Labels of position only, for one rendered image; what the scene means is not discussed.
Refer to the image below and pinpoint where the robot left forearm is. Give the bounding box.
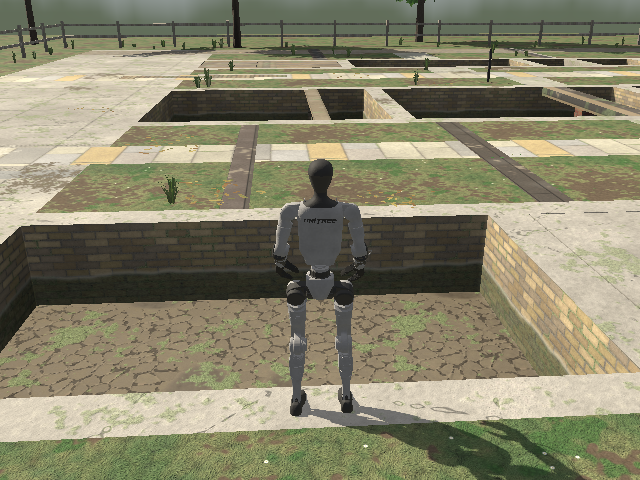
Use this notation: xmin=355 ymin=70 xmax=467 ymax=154
xmin=272 ymin=242 xmax=288 ymax=268

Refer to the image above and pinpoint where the robot right upper arm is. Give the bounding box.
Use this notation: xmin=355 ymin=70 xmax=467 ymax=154
xmin=341 ymin=202 xmax=367 ymax=258

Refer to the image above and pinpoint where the robot left thigh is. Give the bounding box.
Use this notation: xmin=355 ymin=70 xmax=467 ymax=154
xmin=286 ymin=280 xmax=307 ymax=355

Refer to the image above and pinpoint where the robot right hand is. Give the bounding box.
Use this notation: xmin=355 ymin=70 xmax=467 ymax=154
xmin=340 ymin=263 xmax=365 ymax=282

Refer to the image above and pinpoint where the robot left upper arm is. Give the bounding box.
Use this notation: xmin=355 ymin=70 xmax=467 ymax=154
xmin=273 ymin=202 xmax=300 ymax=257

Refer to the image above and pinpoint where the robot left hand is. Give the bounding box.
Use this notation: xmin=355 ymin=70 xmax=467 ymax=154
xmin=275 ymin=260 xmax=299 ymax=280

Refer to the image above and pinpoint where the robot left foot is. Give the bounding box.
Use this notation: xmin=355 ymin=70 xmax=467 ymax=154
xmin=290 ymin=390 xmax=306 ymax=416

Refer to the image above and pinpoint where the robot right forearm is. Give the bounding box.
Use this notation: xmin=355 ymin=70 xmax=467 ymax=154
xmin=353 ymin=242 xmax=368 ymax=270

